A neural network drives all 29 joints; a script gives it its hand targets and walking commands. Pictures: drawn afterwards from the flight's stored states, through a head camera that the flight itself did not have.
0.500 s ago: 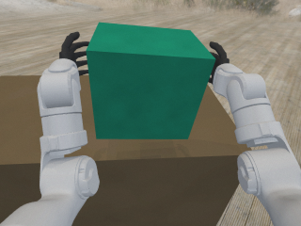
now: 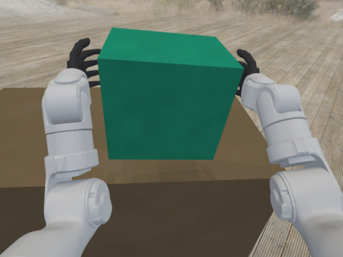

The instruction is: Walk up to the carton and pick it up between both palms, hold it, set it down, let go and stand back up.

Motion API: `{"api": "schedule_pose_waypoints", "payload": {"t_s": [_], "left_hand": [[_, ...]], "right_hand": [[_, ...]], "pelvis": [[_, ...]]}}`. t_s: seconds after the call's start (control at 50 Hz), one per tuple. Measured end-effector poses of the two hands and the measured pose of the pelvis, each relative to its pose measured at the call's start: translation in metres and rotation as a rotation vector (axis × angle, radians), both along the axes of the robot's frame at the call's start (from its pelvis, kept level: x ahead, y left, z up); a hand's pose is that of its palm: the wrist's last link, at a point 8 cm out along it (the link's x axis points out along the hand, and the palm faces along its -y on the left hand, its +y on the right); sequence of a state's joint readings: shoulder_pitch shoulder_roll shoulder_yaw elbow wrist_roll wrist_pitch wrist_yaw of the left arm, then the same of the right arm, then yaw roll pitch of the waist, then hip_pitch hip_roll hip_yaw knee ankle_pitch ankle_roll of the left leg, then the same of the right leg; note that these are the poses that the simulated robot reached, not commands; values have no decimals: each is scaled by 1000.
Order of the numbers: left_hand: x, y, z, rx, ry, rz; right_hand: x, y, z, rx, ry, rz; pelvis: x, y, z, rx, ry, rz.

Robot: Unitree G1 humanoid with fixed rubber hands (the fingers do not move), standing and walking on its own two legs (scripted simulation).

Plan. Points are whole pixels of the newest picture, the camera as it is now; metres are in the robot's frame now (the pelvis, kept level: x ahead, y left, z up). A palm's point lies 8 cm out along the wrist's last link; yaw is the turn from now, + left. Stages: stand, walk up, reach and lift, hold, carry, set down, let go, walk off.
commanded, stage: hold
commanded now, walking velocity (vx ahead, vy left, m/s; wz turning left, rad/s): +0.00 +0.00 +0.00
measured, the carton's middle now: (164, 95) +0.42 +0.01 +0.24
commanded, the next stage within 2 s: none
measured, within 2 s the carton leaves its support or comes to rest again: neither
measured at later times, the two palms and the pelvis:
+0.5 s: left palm (80, 76) +0.36 +0.17 +0.32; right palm (247, 83) +0.37 -0.17 +0.30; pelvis +0.00 +0.00 +0.00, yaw +0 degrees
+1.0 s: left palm (78, 71) +0.35 +0.17 +0.33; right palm (250, 80) +0.36 -0.17 +0.31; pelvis +0.00 +0.00 +0.00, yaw +0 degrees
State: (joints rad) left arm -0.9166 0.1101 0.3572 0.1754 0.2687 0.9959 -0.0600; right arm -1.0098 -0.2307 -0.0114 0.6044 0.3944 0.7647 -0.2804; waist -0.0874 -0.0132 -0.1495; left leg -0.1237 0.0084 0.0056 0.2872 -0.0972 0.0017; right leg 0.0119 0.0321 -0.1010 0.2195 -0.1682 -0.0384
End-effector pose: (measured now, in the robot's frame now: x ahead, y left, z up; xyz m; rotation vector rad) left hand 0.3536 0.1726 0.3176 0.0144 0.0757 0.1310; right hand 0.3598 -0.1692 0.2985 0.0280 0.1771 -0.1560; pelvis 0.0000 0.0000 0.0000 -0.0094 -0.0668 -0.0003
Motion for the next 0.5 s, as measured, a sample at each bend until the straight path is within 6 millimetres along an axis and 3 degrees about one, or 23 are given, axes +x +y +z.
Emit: {"api": "schedule_pose_waypoints", "payload": {"t_s": [0.32,0.5], "left_hand": [[2,-2,7,1,-7,-2],[6,-1,0,0,15,-5]], "right_hand": [[2,-2,5,1,-1,-1],[6,-1,-1,-2,21,1]], "pelvis": [[0,-1,0,1,1,-4],[2,-1,0,1,7,-2]]}}
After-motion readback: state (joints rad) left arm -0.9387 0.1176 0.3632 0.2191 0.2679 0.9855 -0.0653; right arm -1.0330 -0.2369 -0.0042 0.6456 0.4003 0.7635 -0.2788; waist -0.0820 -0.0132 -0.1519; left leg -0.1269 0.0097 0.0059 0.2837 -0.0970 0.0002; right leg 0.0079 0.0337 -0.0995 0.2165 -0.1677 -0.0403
